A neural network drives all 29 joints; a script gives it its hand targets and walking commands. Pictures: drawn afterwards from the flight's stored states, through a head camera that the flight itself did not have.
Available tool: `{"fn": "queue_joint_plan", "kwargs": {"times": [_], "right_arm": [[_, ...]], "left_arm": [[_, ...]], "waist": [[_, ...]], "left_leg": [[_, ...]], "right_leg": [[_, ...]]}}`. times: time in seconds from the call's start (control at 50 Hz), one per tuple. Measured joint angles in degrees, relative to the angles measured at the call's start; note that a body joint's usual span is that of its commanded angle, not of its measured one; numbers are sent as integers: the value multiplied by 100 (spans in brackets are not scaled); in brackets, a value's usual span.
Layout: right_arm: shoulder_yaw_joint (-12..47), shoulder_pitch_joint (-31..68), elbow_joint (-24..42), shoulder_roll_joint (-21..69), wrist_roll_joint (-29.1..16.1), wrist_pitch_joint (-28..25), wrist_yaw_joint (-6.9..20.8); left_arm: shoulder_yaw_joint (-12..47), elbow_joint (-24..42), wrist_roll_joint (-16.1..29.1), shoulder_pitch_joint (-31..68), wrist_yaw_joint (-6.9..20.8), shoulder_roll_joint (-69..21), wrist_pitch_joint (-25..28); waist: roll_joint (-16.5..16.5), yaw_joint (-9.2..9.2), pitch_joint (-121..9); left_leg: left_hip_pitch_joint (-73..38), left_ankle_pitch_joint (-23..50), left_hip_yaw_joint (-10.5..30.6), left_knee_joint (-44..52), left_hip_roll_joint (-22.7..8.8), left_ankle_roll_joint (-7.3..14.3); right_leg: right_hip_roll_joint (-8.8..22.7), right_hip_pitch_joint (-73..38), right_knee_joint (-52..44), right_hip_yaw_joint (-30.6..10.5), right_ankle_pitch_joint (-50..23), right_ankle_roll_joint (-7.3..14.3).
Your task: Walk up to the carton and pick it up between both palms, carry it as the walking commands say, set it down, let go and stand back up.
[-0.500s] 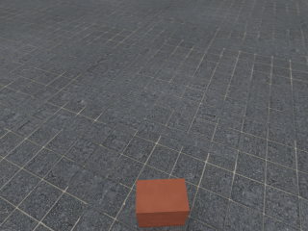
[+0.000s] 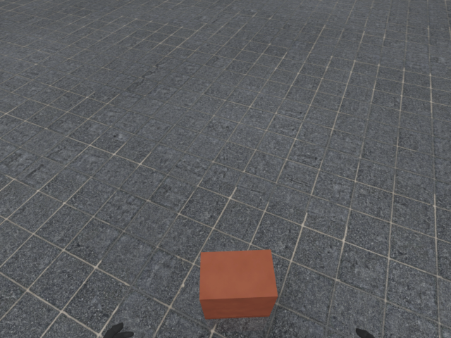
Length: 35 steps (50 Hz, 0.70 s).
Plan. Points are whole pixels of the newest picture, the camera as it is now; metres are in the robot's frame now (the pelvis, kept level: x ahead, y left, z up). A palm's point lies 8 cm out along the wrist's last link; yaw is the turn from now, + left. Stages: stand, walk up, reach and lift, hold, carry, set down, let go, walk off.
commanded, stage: reach and lift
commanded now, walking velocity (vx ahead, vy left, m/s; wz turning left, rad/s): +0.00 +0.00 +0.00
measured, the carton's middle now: (236, 286) +0.42 -0.02 -0.62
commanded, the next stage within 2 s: none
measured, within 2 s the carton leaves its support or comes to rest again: neither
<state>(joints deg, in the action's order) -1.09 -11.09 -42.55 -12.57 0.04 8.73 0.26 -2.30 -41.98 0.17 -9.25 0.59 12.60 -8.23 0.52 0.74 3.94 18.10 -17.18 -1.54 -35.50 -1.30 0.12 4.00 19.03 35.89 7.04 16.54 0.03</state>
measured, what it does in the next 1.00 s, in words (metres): lowers itself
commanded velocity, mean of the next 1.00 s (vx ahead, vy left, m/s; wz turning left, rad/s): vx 0.00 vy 0.00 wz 0.00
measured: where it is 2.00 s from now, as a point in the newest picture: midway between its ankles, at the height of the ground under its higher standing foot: outside the picture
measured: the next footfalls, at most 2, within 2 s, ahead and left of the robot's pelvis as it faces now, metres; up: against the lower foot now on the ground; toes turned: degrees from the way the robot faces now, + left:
none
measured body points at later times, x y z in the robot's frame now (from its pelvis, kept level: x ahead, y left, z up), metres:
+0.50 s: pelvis +0.00 -0.01 -0.04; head +0.15 -0.01 +0.38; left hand +0.27 +0.24 -0.15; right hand +0.23 -0.25 -0.17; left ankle +0.03 +0.13 -0.73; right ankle +0.04 -0.12 -0.73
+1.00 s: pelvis -0.03 +0.00 -0.08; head +0.21 +0.00 +0.29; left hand +0.40 +0.21 -0.19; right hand +0.37 -0.24 -0.21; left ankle +0.03 +0.13 -0.73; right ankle +0.04 -0.12 -0.73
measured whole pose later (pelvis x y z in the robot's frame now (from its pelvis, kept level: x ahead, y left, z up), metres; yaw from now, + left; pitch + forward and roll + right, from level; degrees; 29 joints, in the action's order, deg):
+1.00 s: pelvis -0.03 +0.00 -0.08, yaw +0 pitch +34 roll +0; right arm -14.5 39.1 -48.1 -16.1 0.0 5.3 2.3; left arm -8.8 -45.6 3.0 43.2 -2.8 12.8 -6.8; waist -1.0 -0.1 -1.4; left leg 74.1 -18.9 -0.9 -59.2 -1.0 -0.4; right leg 4.0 74.8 58.9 3.6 17.8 0.8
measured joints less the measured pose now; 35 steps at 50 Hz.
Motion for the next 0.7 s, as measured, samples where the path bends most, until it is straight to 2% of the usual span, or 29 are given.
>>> {"fn": "queue_joint_plan", "kwargs": {"times": [0.1, 0.2, 0.26, 0.32, 0.44, 0.6, 0.7], "right_arm": [[1, 948, 275, -162, 0, 529, 148], [0, 994, 279, -154, 0, 745, 237], [-1, 996, 285, -154, 0, 562, 237], [-5, 1019, 292, -149, 0, 121, 232], [-107, 1368, 287, -112, 1, -499, 9], [-266, 1860, 336, -112, 0, -474, -64], [-510, 2720, 339, -113, 0, -412, -47]], "left_arm": [[-2, 406, 67, 1037, 52, 36, -558], [-8, 224, 69, 1002, 131, 35, -745], [-38, 84, 68, 763, 198, 34, -548], [-154, 106, 89, 735, 216, 32, -118], [-376, 288, 181, 1618, 97, 36, 581], [-427, 197, 230, 2357, 97, 36, 406], [-452, -69, 257, 2837, 75, 35, 275]], "waist": [[-3, -61, 25], [-13, -110, 30], [-13, -117, 38], [-13, -147, -3], [-9, -146, -264], [-10, -140, -569], [-14, -141, -554]], "left_leg": [[286, -86, -36, -381, -27, -87], [535, -199, -64, -458, -35, -112], [894, -232, -59, -546, -42, -130], [1499, -301, -17, -830, -49, -134], [2788, -352, 149, -1403, -14, -174], [3522, -295, 111, -1687, -15, -92], [4116, -238, 73, -1948, -20, -51]], "right_leg": [[0, 328, 418, -67, 73, 18], [-1, 638, 596, -106, 244, 27], [0, 1012, 717, -108, 298, 39], [0, 1601, 981, -108, 366, 66], [0, 2794, 1481, -126, 416, 71], [0, 3486, 1632, -180, 275, 74], [0, 4065, 1823, -234, 164, 74]]}}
